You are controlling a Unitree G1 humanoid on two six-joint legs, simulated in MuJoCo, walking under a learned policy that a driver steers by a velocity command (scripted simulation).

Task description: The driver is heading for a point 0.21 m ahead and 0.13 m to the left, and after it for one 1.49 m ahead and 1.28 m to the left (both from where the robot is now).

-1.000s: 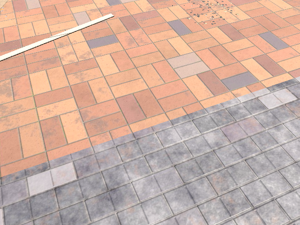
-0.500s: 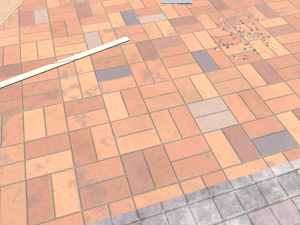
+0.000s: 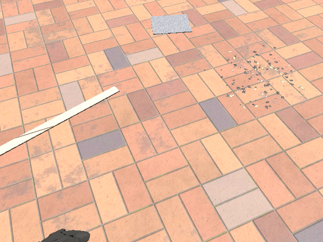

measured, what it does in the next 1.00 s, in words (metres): walks ahead, turning left: right foot, then left foot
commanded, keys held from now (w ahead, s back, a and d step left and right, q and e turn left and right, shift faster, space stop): w+q+shift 1.00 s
